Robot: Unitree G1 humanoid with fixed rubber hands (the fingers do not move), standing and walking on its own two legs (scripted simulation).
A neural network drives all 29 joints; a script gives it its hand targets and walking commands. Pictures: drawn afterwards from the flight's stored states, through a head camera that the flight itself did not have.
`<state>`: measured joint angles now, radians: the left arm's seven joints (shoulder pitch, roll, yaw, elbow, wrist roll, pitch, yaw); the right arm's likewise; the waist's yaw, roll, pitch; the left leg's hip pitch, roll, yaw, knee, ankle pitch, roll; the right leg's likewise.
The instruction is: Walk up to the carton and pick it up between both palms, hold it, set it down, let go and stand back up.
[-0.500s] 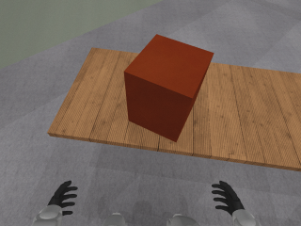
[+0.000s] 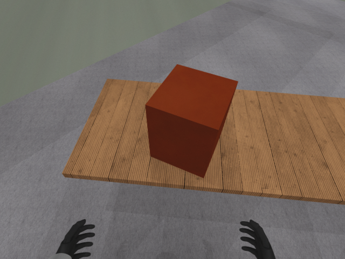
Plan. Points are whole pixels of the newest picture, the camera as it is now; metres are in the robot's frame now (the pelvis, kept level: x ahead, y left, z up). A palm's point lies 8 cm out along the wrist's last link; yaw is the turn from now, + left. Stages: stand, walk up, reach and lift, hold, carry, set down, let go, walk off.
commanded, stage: reach and lift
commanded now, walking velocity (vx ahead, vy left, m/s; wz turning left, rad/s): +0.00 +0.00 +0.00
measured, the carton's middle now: (190, 121) +0.53 -0.04 -0.04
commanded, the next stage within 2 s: none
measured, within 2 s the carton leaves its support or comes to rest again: neither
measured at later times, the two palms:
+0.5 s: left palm (64, 237) +0.19 +0.26 -0.07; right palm (254, 239) +0.20 -0.17 -0.06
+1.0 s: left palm (68, 208) +0.25 +0.27 -0.05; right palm (237, 218) +0.24 -0.14 -0.06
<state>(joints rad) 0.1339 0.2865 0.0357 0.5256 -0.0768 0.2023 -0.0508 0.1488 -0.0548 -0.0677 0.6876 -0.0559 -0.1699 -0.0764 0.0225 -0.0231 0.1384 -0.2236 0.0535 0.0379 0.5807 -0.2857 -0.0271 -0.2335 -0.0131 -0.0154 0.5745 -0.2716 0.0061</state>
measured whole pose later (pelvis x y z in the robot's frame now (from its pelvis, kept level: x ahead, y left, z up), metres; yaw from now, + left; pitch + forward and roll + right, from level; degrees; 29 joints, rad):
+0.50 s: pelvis +0.01 +0.03 +0.00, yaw +0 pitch -5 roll -2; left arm 0.12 0.30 -0.08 0.60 -0.17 -0.05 -0.09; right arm 0.10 -0.05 -0.11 0.74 0.03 -0.30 -0.12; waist 0.02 0.01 0.10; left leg -0.18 0.04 0.05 0.59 -0.32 0.01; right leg -0.16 -0.02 0.00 0.51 -0.26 0.04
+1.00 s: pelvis +0.02 +0.03 -0.01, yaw +2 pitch -2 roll -4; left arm -0.04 0.37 -0.08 0.61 -0.23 -0.19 -0.22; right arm -0.02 0.04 -0.06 0.77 0.13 -0.48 -0.31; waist 0.00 0.03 0.10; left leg -0.34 0.06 0.00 0.77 -0.40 0.01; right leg -0.27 0.00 -0.03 0.62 -0.32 0.04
